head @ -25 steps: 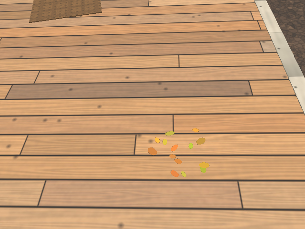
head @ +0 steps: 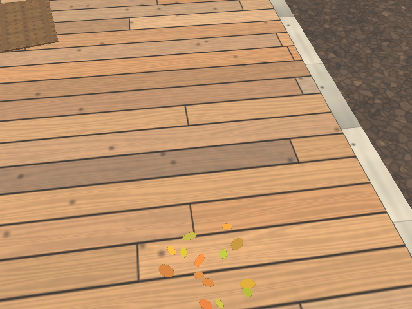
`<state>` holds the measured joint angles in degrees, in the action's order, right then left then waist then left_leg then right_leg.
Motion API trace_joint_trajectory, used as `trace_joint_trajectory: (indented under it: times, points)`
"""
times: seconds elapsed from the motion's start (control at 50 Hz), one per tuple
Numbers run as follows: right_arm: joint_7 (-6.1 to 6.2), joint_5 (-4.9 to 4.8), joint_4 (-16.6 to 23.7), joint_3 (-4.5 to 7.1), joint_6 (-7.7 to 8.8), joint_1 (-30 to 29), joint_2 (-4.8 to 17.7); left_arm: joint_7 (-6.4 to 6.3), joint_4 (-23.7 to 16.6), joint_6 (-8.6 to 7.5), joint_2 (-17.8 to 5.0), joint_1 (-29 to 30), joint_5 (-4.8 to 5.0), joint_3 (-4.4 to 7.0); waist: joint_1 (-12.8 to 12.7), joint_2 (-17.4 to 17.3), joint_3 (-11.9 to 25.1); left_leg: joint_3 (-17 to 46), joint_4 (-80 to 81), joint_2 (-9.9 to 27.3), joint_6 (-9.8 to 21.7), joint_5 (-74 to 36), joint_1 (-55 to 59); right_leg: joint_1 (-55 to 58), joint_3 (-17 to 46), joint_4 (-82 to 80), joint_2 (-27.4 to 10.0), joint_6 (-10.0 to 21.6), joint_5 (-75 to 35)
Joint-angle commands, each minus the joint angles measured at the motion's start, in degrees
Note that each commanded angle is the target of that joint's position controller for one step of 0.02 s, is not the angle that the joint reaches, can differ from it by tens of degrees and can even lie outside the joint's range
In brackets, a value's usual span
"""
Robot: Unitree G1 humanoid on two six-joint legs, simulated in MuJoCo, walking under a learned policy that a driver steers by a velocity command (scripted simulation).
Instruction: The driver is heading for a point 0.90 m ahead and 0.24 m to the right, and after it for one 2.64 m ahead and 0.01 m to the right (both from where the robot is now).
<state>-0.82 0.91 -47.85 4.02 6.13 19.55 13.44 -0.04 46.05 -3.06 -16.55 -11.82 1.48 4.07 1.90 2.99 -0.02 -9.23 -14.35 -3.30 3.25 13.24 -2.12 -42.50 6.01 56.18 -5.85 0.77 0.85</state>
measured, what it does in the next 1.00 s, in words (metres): walks ahead, turning right: right foot, then left foot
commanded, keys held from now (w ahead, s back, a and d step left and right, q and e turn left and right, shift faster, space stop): w+e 0.68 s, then w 0.32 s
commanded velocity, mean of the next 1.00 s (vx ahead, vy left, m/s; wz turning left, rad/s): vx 0.50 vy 0.00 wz -0.46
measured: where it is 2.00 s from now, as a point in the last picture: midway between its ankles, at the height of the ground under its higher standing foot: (294, 211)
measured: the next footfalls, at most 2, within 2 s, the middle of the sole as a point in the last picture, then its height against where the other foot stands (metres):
right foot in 0.24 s outside the picture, level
left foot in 0.72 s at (213, 281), level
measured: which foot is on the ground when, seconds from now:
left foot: down 0.00-0.24, up 0.26-0.70, down 0.72-1.00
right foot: up 0.00-0.22, down 0.24-0.72, up 0.74-1.00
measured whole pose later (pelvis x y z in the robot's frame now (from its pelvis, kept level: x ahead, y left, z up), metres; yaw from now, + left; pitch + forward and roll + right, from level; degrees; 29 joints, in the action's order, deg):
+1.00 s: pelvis +0.55 -0.11 +0.00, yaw -29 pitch +2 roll +1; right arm -1.0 -0.3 -47.7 3.0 5.5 20.9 14.6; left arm 0.2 37.0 -3.3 -16.2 -10.6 0.4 2.9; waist 3.8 2.7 -0.5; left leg -0.7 -17.3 -2.9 2.5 11.2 -8.2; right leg -36.3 3.1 53.4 -4.5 0.3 12.7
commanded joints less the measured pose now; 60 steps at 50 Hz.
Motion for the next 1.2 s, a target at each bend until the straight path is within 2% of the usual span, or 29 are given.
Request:
trace_joint_trajectory:
  times: [0.02,0.14,0.18,0.22,0.24,0.26,0.28,0.3,0.32,0.34,0.36,0.4,0.46,0.54,0.62,0.68,0.7,0.72,0.74,0.76,0.78,0.8,0.82,0.84,0.88,0.96,1.02,1.14,1.2]
  points:
    - [0.94,-0.34,3.3,1.47,1.02,-3.9,7.8,1.13,-4.0,-0.59,-0.6,2.4,-0.42,-0.44,-0.7,-5.1,-4.7,3.1,7.4,16.0,6.3,-21.7,-4.2,1.5,-1.8,-9.4,-0.3,0.6,-7.9]
    - [1.78,-1.47,0.8,2.12,-1.51,-0.2,10.4,3.77,-10.5,-0.67,-0.5,11.2,-0.24,-0.99,1.7,-4.7,-6.0,-0.2,1.1,19.9,5.0,-32.1,8.8,-2.3,-7.7,-18.1,1.1,3.6,0.6]
    - [2.22,-1.59,1.3,2.50,-2.33,-1.3,12.3,4.12,-11.5,-0.32,-2.2,8.9,-0.18,-0.14,-0.5,-7.3,-2.3,-2.0,-6.1,19.5,3.6,-50.8,9.6,5.5,-11.9,-18.3,5.0,5.7,6.5]
    - [2.64,-1.92,1.8,2.70,-3.08,-3.0,13.8,3.67,-9.6,0.04,-6.4,-3.3,0.03,2.19,-7.7,-8.5,4.8,-3.4,-23.6,17.6,1.9,-60.4,5.7,23.2,-13.6,-21.0,9.7,9.0,8.0]
    - [2.83,-1.89,2.7,2.23,-2.68,-3.5,13.1,2.54,-7.6,0.43,-10.6,-12.5,-0.19,4.18,-12.3,-4.9,9.7,-3.4,-39.6,14.9,-0.4,-47.4,-5.9,40.3,-6.8,-24.6,7.6,11.7,5.0]
    - [1.62,0.31,5.5,-0.70,-1.19,3.0,3.4,1.83,-7.5,0.24,-17.2,-12.8,-0.10,5.29,-5.5,12.0,14.5,-0.2,-62.7,3.3,-4.3,11.8,-33.4,62.0,24.4,-27.0,-8.4,22.2,8.8]
    - [0.54,-1.32,6.4,-0.68,1.51,-0.9,6.7,1.88,-9.0,-0.56,-13.6,-14.9,-0.60,4.06,-8.4,7.0,24.4,14.7,-70.6,0.0,-3.5,20.4,-40.6,67.6,43.7,-37.0,-13.9,26.3,14.7]
    - [0.00,-3.43,8.4,0.24,2.66,-7.4,9.7,1.96,-8.7,-1.01,-10.2,-13.3,-1.17,3.18,-9.6,3.3,16.7,16.5,-69.4,3.3,-2.0,15.1,-45.3,63.1,35.5,-38.6,-12.1,22.2,12.9]
    - [0.20,-3.13,9.1,-0.20,3.11,-9.1,9.1,1.93,-9.3,-1.23,-8.4,-9.2,-0.69,2.62,-6.9,-1.8,10.1,15.9,-63.7,5.9,-1.2,10.0,-44.2,53.8,27.7,-38.7,-9.6,19.8,8.3]
    - [0.68,-1.80,8.5,0.01,2.96,-9.4,8.9,1.93,-10.3,-1.23,-6.6,-4.9,-0.60,2.06,-4.1,-5.0,6.2,15.1,-58.6,7.8,-1.5,7.7,-40.8,45.1,22.0,-39.3,-7.2,18.0,2.3]
    - [0.82,-1.13,8.4,0.52,2.21,-8.0,9.6,1.72,-11.4,-1.30,-5.4,-2.5,-1.23,1.54,-2.0,-4.0,5.1,15.4,-55.8,9.2,-2.0,6.0,-36.5,39.3,18.5,-40.5,-5.6,17.5,-2.2]
    - [0.86,-0.41,8.4,0.68,0.64,-6.5,8.9,1.42,-11.9,-1.45,-5.7,-1.4,-1.09,1.59,-0.3,-3.0,3.7,14.3,-51.3,9.6,-3.8,4.3,-33.3,33.4,15.3,-42.5,-3.7,17.4,-6.4]
    - [1.32,0.24,9.8,-0.05,-0.49,-10.6,6.8,0.30,-11.0,-1.46,-7.8,-3.5,-0.83,2.08,-1.0,-2.0,1.6,12.6,-41.6,8.6,-6.5,-2.2,-33.3,28.1,10.2,-43.1,-1.3,16.6,-9.6]
    - [0.82,-0.33,11.6,-0.85,-0.21,-19.4,5.4,-0.53,-9.8,-0.60,-8.2,-6.7,-0.25,2.18,-4.7,1.5,0.9,12.0,-23.8,5.0,-7.0,-15.9,-29.4,27.0,8.3,-41.2,1.9,12.7,-1.4]
    - [-0.12,-1.23,13.2,-0.22,0.80,-23.5,7.4,-0.62,-8.7,-0.02,-8.3,-9.3,0.15,2.27,-6.2,2.9,0.9,13.5,-16.2,3.1,-6.0,-15.5,-27.3,31.5,14.4,-37.3,-0.2,11.7,4.1]
    - [-0.48,-1.56,12.8,0.94,1.80,-20.6,9.5,-0.95,-8.9,0.52,-8.1,-8.1,-0.01,2.37,-3.9,5.2,1.2,13.8,-12.9,2.5,-3.7,-9.2,-22.5,34.6,19.3,-32.7,-1.5,10.5,4.2]
    - [-0.35,-1.43,11.5,1.50,2.12,-16.0,10.0,-0.98,-9.2,0.63,-6.9,-7.0,-0.16,1.99,-1.4,5.4,2.7,12.4,-10.3,2.5,-2.3,-10.1,-17.0,34.6,18.4,-29.5,-0.3,9.3,1.7]
    - [-0.07,-0.49,10.4,2.24,2.48,-9.9,11.7,-0.83,-9.6,0.41,-4.2,-6.9,-0.54,1.03,1.3,4.1,7.7,15.1,-10.9,6.5,0.3,-10.1,-6.3,32.2,15.3,-21.0,2.3,7.4,-0.2]
    - [0.31,0.07,9.6,2.88,2.37,-0.9,14.7,-0.84,-10.5,0.17,-0.8,-8.4,-1.76,-0.29,3.8,-4.1,15.5,26.9,-11.0,16.7,4.1,-8.0,8.3,24.1,9.3,-4.2,6.8,4.9,12.8]
    - [-0.49,0.24,6.3,3.96,1.68,3.1,18.4,-0.84,-11.0,-0.35,0.1,-17.3,0.73,-0.66,-0.5,-25.2,17.9,54.8,-4.3,26.6,13.7,7.0,20.9,3.5,4.5,11.5,12.5,1.7,33.6]
    - [-0.76,-1.32,7.6,2.71,1.54,1.2,12.2,-1.05,-9.0,-0.38,-5.9,-15.7,1.23,0.26,1.4,-15.8,12.0,55.5,-1.9,25.7,12.6,18.6,17.6,-2.8,6.8,17.8,8.5,1.0,30.6]
    - [-0.54,-1.52,7.9,1.80,1.11,-1.1,9.0,-0.90,-9.8,-0.28,-8.0,-8.6,0.57,0.82,2.8,-10.1,5.3,45.5,-1.9,23.0,10.1,16.0,11.1,-4.0,5.5,18.6,6.8,0.9,25.2]
    - [-0.53,-0.91,8.3,1.26,0.71,-3.5,8.4,-0.93,-10.5,-0.34,-7.1,-4.9,-0.33,0.66,1.8,-5.9,2.5,38.9,-1.1,20.5,9.0,8.7,4.8,-2.0,3.7,17.1,5.1,0.8,21.5]
    - [-0.49,-0.67,7.8,0.91,0.46,-4.8,7.6,-0.70,-11.4,-0.68,-6.2,-2.6,-1.01,0.67,0.9,-5.4,0.1,34.7,-0.1,18.5,9.0,2.4,0.6,-1.1,3.2,13.8,3.7,0.8,19.0]
    - [-0.38,-0.41,7.1,0.35,0.65,-5.2,6.6,-0.06,-11.5,-0.81,-4.2,-3.4,-0.75,0.35,-1.0,-8.3,0.4,28.8,1.9,15.7,8.7,-5.1,-3.4,3.0,1.0,9.2,1.6,0.7,17.0]
    - [-0.03,-1.37,4.9,0.98,0.60,-3.1,9.9,0.20,-13.0,-0.97,-1.6,0.9,-1.29,-0.91,-0.4,-7.6,-0.1,22.5,4.6,15.7,10.4,-15.1,-4.5,2.4,-2.5,-1.9,0.2,-0.8,12.3]
    - [0.17,-1.87,3.5,1.00,-0.11,-1.5,11.2,0.71,-13.9,-1.51,-0.5,6.1,-1.06,-1.58,1.5,-7.5,-0.7,17.7,4.9,14.1,8.8,-16.6,-4.9,5.5,-4.2,-13.0,0.8,-0.9,3.3]
    - [0.09,-2.63,0.6,0.88,-1.54,3.1,12.8,2.13,-16.5,-2.07,-2.0,13.5,-0.13,-1.15,3.1,-8.5,-2.5,17.3,2.0,16.9,6.8,-16.9,-0.2,10.2,-5.7,-24.1,3.4,1.0,2.1]
    - [0.50,-2.86,0.2,0.91,-2.37,2.1,13.4,1.92,-14.2,-2.28,-5.3,4.2,-0.82,0.72,-3.2,-7.7,2.4,14.7,-9.7,14.9,4.3,-33.0,-0.5,26.3,-7.9,-29.5,6.3,4.3,3.6]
